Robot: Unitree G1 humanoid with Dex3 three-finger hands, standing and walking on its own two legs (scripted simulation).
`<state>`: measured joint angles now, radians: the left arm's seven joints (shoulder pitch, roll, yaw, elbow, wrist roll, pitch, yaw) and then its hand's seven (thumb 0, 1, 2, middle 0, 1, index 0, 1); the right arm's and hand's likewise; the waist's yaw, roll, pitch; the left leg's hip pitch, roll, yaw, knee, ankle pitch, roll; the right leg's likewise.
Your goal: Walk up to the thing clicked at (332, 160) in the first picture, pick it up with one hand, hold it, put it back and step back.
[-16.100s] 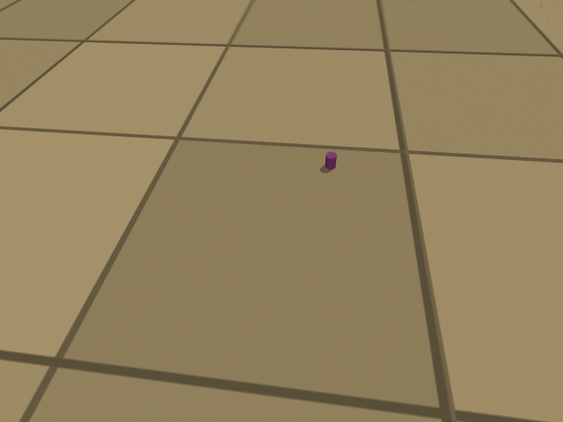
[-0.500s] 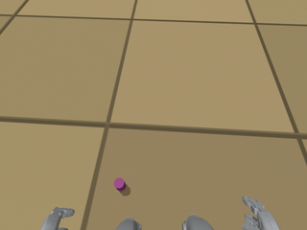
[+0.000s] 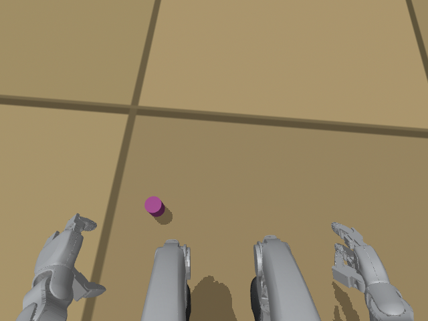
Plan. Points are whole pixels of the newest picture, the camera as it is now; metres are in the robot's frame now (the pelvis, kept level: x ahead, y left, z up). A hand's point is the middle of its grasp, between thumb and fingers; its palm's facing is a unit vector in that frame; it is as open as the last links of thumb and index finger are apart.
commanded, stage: rise first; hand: left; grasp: from above
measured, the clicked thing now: (155, 206) +0.43 +0.21 -0.51
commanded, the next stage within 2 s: approach in 1.82 s
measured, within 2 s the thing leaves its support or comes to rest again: neither
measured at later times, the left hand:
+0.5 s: hand (113, 229) +0.32 +0.28 -0.30, palm faces -0.46 -0.18 -0.87, open 13.3 cm
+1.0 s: hand (124, 217) +0.36 +0.27 -0.37, palm faces -0.44 -0.02 -0.90, open 13.2 cm
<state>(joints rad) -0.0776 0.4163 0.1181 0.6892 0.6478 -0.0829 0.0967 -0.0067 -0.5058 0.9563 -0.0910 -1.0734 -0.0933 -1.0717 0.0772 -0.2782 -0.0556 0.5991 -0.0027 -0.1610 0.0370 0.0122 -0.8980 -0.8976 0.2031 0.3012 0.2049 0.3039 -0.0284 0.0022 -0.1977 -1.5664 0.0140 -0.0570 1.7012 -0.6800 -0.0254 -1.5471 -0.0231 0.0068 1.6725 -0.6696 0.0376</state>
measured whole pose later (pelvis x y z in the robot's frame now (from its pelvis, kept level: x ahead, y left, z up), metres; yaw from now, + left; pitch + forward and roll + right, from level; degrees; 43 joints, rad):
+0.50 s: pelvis -0.06 +0.00 -0.15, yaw -2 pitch +32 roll -5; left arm -0.57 0.57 0.08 1.07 1.03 -0.21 0.26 0.00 -0.40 0.93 -0.19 -0.93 -0.19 -0.94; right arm 0.13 -0.26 -0.05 0.73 -0.05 -0.06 0.06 0.01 -0.90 -0.90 0.20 0.30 0.20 0.30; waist -0.09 0.01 -0.13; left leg -2.08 0.00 -0.11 2.18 -0.65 -0.03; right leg -2.05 0.00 -0.01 2.12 -0.64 0.04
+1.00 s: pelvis -0.05 +0.01 -0.20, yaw -4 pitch +33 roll -7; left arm -0.74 0.61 0.07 1.29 1.26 -0.24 0.45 0.00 -0.35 0.88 -0.26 -0.80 -0.25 -0.82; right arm 0.10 -0.25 -0.02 0.77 -0.11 -0.05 0.12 0.01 -0.91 -0.90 0.20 0.30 0.20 0.30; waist -0.15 0.00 -0.11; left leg -2.24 -0.02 -0.11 2.33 -0.68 -0.01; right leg -2.18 0.00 0.00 2.25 -0.66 0.06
